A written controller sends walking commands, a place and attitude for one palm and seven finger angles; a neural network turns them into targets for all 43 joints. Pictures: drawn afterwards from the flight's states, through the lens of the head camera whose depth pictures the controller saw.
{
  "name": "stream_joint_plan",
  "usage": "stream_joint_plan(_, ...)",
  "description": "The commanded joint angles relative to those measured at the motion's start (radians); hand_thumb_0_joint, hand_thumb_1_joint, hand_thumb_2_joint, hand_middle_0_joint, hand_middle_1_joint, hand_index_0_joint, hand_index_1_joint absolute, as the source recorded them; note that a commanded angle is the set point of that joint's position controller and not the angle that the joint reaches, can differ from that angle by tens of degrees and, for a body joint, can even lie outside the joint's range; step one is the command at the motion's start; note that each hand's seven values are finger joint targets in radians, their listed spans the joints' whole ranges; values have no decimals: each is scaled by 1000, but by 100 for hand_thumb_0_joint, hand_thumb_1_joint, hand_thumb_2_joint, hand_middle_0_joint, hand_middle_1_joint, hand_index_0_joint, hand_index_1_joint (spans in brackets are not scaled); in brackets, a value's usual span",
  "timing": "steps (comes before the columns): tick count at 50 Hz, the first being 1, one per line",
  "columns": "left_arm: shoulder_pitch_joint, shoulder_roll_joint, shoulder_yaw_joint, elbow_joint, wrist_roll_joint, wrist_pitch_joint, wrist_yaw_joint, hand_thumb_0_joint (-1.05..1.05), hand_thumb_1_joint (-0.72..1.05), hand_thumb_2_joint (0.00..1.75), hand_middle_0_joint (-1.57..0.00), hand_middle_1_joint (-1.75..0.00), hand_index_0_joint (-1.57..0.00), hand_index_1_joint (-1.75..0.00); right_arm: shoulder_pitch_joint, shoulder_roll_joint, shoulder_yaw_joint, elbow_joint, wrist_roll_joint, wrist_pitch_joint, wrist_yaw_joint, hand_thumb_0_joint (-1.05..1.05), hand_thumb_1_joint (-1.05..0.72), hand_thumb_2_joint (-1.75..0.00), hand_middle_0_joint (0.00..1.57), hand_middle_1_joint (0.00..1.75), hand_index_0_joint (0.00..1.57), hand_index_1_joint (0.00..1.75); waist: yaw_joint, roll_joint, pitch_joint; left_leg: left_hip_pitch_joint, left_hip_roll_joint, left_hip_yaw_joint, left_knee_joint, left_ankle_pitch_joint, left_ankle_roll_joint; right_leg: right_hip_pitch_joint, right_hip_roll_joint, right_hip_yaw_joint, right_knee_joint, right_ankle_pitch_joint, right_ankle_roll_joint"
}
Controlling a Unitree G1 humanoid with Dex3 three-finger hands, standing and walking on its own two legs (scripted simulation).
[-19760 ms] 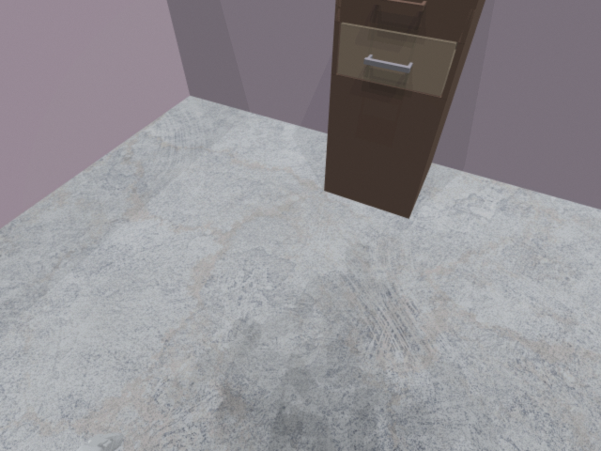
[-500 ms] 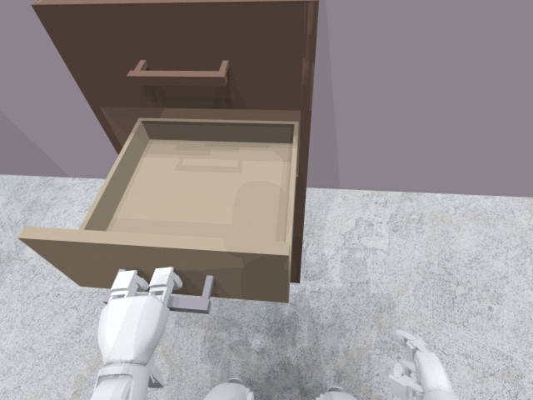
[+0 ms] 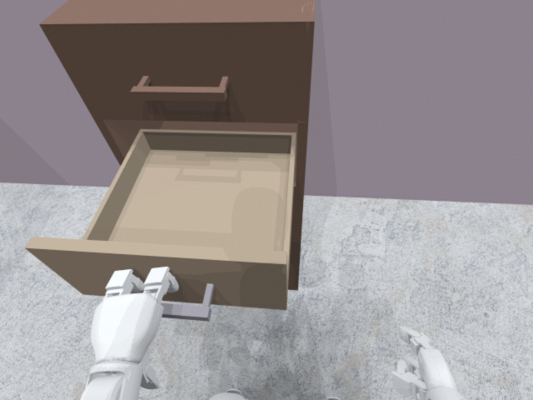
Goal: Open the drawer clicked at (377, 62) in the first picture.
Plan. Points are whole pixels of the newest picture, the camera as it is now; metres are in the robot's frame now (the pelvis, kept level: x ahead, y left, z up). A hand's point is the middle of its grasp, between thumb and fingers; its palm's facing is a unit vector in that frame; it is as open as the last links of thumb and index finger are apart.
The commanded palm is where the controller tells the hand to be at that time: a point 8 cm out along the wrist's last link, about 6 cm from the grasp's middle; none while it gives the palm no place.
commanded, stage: lift the hand off the handle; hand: left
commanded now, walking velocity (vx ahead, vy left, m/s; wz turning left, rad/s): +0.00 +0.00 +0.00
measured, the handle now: (162, 298) +0.27 +0.20 -0.02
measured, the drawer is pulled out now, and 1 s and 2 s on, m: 0.30 0.30 0.30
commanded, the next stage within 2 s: draw the hand back to the body in 1.82 s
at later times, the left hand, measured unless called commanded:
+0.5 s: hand (137, 320) +0.22 +0.21 +0.02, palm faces +0.01 -0.13 -0.99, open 13.4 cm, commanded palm +0.20 +0.20 +0.09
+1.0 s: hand (133, 309) +0.22 +0.20 +0.06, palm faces +0.04 -0.14 -0.99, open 13.4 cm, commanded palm +0.21 +0.20 +0.13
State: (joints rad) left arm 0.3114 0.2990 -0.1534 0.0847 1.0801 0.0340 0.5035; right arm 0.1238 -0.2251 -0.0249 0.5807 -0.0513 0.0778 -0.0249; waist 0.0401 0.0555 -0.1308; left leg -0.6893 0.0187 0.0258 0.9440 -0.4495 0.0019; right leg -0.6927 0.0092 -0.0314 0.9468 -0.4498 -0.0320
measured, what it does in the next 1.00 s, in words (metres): stands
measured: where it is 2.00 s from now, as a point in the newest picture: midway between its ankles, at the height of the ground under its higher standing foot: outside the picture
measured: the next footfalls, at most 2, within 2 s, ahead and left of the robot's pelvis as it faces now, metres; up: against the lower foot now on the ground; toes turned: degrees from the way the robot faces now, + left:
none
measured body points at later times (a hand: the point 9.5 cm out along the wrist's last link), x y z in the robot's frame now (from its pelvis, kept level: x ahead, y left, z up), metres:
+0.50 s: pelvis +0.01 +0.00 +0.01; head +0.04 -0.03 +0.46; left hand +0.22 +0.21 +0.07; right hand +0.22 -0.21 -0.09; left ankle +0.01 +0.12 -0.68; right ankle +0.01 -0.10 -0.68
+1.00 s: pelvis +0.02 +0.00 +0.03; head +0.03 -0.04 +0.47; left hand +0.22 +0.20 +0.11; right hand +0.23 -0.21 -0.07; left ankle +0.01 +0.12 -0.68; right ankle +0.01 -0.10 -0.68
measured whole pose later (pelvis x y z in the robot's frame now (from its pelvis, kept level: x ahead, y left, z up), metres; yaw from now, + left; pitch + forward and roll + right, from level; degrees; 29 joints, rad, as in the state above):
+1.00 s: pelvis +0.02 +0.00 +0.03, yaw -1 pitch +6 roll +1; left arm 0.41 0.35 -0.15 -0.17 1.02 0.04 0.33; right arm 0.12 -0.22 -0.01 0.55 -0.03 0.08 0.01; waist 0.08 0.08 -0.10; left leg -0.47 0.02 0.04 0.75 -0.40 0.00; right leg -0.48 0.01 -0.01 0.77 -0.40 -0.03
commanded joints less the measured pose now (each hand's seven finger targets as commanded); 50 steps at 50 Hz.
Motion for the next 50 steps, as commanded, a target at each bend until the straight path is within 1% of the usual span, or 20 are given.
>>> stream_joint_plan(1, -118, 131, 97, -244, -3, 5, 41, 0, -50, 30, -30, -120, -30, -120, -117, -98, -30, -155, 8, -40, -5, 0, -90, -90, 20, 30, 20, 30, -7, -54, -199, 171, -45, -3, -138, 187, 24, 112, 15, 37, -197, 231, -8)
stream_joint_plan(8, -79, 163, 132, -273, -14, -7, 12, 0, -50, 30, -30, -120, -30, -120, -125, -96, -24, -158, 9, -41, -5, 0, -90, -90, 20, 30, 20, 30, 3, -67, -196, 200, -45, 1, -164, 213, 24, 156, 12, 48, -221, 277, -6)
stream_joint_plan(10, -82, 137, 100, -306, -17, -14, 2, 0, -50, 30, -30, -120, -30, -120, -122, -96, -27, -162, 8, -43, 1, 0, -90, -90, 20, 30, 20, 30, 0, -35, -196, 225, -42, -1, -169, 233, 24, 147, 13, 39, -218, 282, -9)
stream_joint_plan(13, -39, 156, 124, -312, -21, -18, -5, 0, -50, 30, -30, -120, -30, -120, -123, -95, -26, -167, 9, -43, 6, 0, -90, -90, 20, 30, 20, 30, 8, -46, -186, 232, -39, 0, -178, 248, 23, 159, 15, 37, -224, 293, -10)
stream_joint_plan(15, -57, 120, 80, -341, -20, -19, -14, 0, -50, 30, -30, -120, -30, -120, -123, -93, -26, -173, 9, -42, 14, 0, -90, -90, 20, 30, 20, 30, 1, -31, -178, 246, -37, -5, -186, 252, 23, 144, 15, 25, -225, 273, -11)
stream_joint_plan(18, -48, 140, 98, -349, -19, -16, -20, 0, -50, 30, -30, -120, -30, -120, -121, -94, -25, -177, 8, -42, 18, 0, -90, -90, 20, 30, 20, 30, 3, -63, -175, 252, -32, -9, -195, 253, 22, 152, 16, 23, -230, 270, -10)
stream_joint_plan(19, -66, 118, 73, -349, -20, -14, -26, 0, -50, 30, -30, -120, -30, -120, -124, -93, -26, -175, 11, -41, 17, 0, -90, -90, 20, 30, 20, 30, -4, -60, -157, 254, -33, -9, -198, 248, 25, 150, 17, 21, -236, 270, -10)
stream_joint_plan(22, -78, 156, 105, -370, -23, -11, -34, 0, -50, 30, -30, -120, -30, -120, -123, -95, -25, -180, 13, -43, 15, 0, -90, -90, 20, 30, 20, 30, 5, -45, -170, 267, -32, -8, -209, 248, 23, 170, 14, 25, -247, 268, -12)
stream_joint_plan(24, -80, 133, 81, -391, -22, -14, -41, 0, -50, 30, -30, -120, -30, -120, -121, -89, -25, -179, 11, -44, 17, 0, -90, -90, 20, 30, 20, 30, 5, -47, -178, 282, -32, -8, -212, 262, 25, 174, 13, 22, -246, 276, -11)
stream_joint_plan(28, -82, 148, 93, -441, -27, -23, -50, 0, -50, 30, -30, -120, -30, -120, -118, -89, -22, -181, 7, -48, 22, 0, -90, -90, 20, 30, 20, 30, 5, -35, -195, 312, -28, -8, -214, 301, 23, 180, 12, 29, -249, 305, -12)
stream_joint_plan(29, -63, 131, 77, -437, -33, -23, -55, 0, -50, 30, -30, -120, -30, -120, -120, -86, -25, -182, 11, -49, 23, 0, -90, -90, 20, 30, 20, 30, 5, -30, -175, 310, -26, -10, -220, 299, 24, 183, 13, 22, -252, 306, -13)
stream_joint_plan(31, -63, 153, 101, -438, -34, -23, -59, 0, -50, 30, -30, -120, -30, -120, -124, -88, -24, -181, 13, -48, 25, 0, -90, -90, 20, 30, 20, 30, 6, -39, -156, 307, -24, -11, -229, 286, 23, 184, 15, 22, -261, 293, -12)
stream_joint_plan(33, -50, 158, 103, -474, -31, -23, -62, 0, -50, 30, -30, -120, -30, -120, -121, -87, -20, -189, 9, -49, 30, 0, -90, -90, 20, 30, 20, 30, 17, -22, -190, 324, -23, -11, -231, 318, 20, 198, 12, 30, -255, 312, -16)
stream_joint_plan(34, -38, 134, 78, -479, -32, -23, -66, 0, -50, 30, -30, -120, -30, -120, -124, -83, -25, -189, 13, -49, 33, 0, -90, -90, 20, 30, 20, 30, 12, -12, -177, 332, -20, -9, -233, 332, 21, 198, 14, 25, -258, 321, -17)
stream_joint_plan(37, -2, 150, 95, -480, -46, -16, -77, 0, -50, 30, -30, -120, -30, -120, -125, -87, -22, -196, 18, -49, 39, 0, -90, -90, 20, 30, 20, 30, 16, -37, -164, 326, -17, -13, -246, 329, 18, 211, 14, 26, -267, 315, -16)
stream_joint_plan(40, -14, 126, 62, -495, -37, -8, -88, 0, -50, 30, -30, -120, -30, -120, -129, -85, -21, -202, 19, -47, 48, 0, -90, -90, 20, 30, 20, 30, 15, -46, -138, 324, -15, -13, -253, 308, 21, 200, 12, 21, -275, 291, -13)
stream_joint_plan(43, -18, 176, 111, -485, -41, 3, -95, 0, -50, 30, -30, -120, -30, -120, -133, -86, -14, -201, 22, -48, 42, 0, -90, -90, 20, 30, 20, 30, 25, -74, -144, 322, -19, -9, -268, 282, 22, 236, 7, 37, -294, 299, -10)
stream_joint_plan(45, -37, 165, 97, -501, -46, 4, -106, 0, -50, 30, -30, -120, -30, -120, -136, -85, -13, -200, 23, -48, 38, 0, -90, -90, 20, 30, 20, 30, 22, -56, -142, 336, -20, -5, -275, 278, 23, 241, 5, 38, -305, 300, -9)
stream_joint_plan(48, -8, 193, 131, -510, -61, 2, -119, 0, -50, 30, -30, -120, -30, -120, -140, -82, -11, -201, 28, -52, 34, 0, -90, -90, 20, 30, 20, 30, 33, -44, -145, 348, -22, -1, -286, 296, 23, 280, 1, 49, -321, 333, -9)
stream_joint_plan(50, -20, 173, 111, -511, -68, -1, -130, 0, -50, 30, -30, -120, -30, -120, -144, -82, -11, -198, 28, -52, 34, 0, -90, -90, 20, 30, 20, 30, 28, -43, -119, 353, -21, -1, -296, 293, 25, 273, 0, 44, -331, 327, -6)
